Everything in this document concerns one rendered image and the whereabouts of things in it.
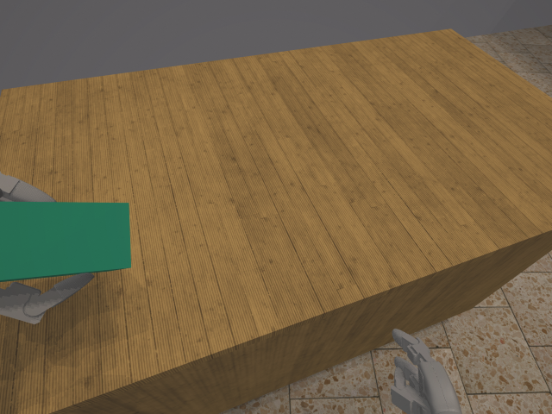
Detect sponge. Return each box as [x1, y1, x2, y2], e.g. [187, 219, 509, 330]
[0, 202, 131, 282]

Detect robot left hand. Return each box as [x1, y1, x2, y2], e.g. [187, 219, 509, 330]
[0, 172, 94, 324]

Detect table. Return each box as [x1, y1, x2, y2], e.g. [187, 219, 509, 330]
[0, 29, 552, 414]

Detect robot right hand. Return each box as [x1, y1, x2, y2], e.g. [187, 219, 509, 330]
[391, 329, 462, 414]

